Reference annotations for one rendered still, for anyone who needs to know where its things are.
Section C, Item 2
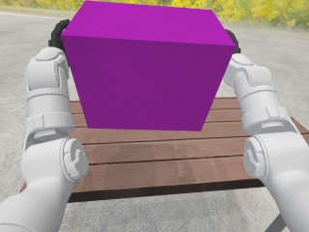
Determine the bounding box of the left robot hand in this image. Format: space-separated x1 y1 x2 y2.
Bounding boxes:
48 19 70 66

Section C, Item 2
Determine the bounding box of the right robot hand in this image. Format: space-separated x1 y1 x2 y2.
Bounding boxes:
225 29 241 54

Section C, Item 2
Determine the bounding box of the right robot forearm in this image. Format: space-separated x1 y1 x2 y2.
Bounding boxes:
223 53 309 150

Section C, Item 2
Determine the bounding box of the robot right upper arm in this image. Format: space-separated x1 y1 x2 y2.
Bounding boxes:
243 131 309 232

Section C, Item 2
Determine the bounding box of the left robot forearm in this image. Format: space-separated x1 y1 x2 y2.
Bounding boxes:
21 46 75 183

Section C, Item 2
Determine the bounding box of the carton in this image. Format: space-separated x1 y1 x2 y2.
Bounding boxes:
61 0 236 131

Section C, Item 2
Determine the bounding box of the table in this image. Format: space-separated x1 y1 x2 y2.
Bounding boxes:
19 97 309 232

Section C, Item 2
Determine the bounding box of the robot left upper arm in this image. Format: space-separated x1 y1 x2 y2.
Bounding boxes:
0 137 89 232

